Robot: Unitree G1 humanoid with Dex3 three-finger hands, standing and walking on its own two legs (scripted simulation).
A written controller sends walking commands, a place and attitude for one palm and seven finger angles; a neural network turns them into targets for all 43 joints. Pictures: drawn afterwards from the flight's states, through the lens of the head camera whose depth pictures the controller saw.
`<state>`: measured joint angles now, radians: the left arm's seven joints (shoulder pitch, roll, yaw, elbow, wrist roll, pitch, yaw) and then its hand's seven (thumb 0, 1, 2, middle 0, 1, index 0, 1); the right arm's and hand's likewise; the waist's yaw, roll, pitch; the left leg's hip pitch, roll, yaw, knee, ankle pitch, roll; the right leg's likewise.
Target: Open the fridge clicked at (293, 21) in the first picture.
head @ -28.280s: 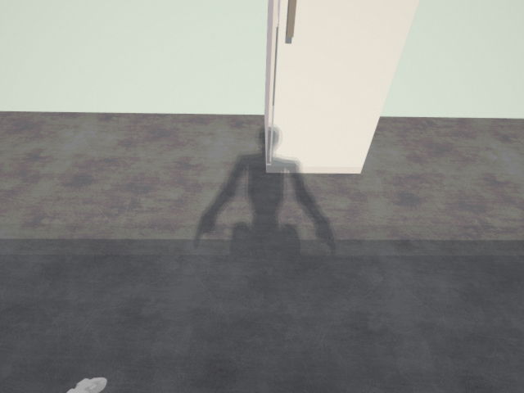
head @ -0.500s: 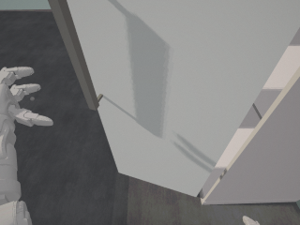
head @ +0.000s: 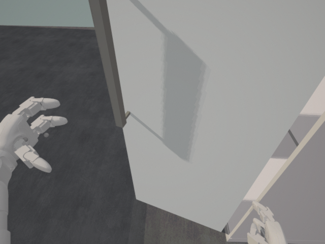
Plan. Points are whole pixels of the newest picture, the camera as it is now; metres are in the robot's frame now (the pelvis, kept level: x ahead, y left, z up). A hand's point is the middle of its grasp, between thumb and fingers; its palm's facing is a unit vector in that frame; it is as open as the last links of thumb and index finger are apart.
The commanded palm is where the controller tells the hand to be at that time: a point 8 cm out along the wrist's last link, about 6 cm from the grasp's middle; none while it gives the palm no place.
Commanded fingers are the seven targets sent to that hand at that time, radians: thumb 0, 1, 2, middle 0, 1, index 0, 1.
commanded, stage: draw the hand back to the body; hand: left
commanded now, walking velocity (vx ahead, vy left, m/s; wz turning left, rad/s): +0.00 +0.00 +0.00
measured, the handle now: (115, 65) +0.49 +0.18 +0.22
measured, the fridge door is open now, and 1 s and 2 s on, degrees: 71 71 71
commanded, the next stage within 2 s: step back with the hand held close in 1.20 s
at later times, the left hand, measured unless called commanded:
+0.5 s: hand (32, 157) +0.22 +0.28 +0.17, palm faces +0.53 -0.81 -0.26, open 12.0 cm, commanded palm +0.17 +0.30 +0.18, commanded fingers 0.00 0.36 0.64 -0.22 -0.62 -0.22 -0.62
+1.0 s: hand (36, 181) +0.17 +0.24 +0.17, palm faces +0.52 -0.78 -0.35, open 7.7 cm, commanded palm +0.13 +0.28 +0.18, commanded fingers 0.00 0.90 0.90 -0.20 -0.30 -0.20 -0.30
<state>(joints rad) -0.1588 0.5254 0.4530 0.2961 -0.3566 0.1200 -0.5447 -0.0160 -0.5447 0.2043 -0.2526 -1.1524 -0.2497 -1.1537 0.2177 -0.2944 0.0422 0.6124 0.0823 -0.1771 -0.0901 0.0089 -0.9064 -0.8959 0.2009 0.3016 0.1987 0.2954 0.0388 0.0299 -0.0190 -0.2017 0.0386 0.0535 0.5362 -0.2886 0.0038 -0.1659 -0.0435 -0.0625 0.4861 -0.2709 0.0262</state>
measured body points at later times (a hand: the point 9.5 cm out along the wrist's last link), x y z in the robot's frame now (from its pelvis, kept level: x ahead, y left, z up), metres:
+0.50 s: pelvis -0.01 -0.01 +0.01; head -0.04 -0.02 +0.46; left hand +0.19 +0.32 +0.18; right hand +0.16 -0.22 -0.09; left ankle +0.00 +0.11 -0.74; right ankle -0.01 -0.14 -0.74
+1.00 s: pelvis +0.00 -0.03 +0.01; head -0.04 -0.05 +0.46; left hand +0.14 +0.28 +0.19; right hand +0.20 -0.26 -0.07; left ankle +0.00 +0.11 -0.74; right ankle -0.01 -0.14 -0.74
